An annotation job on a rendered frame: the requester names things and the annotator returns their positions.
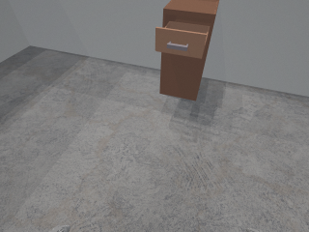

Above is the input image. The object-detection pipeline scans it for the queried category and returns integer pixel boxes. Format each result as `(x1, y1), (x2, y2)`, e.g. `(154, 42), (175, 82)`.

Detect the drawer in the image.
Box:
(154, 21), (210, 59)

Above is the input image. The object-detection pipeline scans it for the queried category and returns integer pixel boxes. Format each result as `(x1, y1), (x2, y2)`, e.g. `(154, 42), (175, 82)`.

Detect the cabinet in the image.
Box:
(159, 0), (219, 101)

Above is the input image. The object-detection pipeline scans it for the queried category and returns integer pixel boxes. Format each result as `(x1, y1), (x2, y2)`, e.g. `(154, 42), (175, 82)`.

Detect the handle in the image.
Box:
(166, 41), (188, 51)

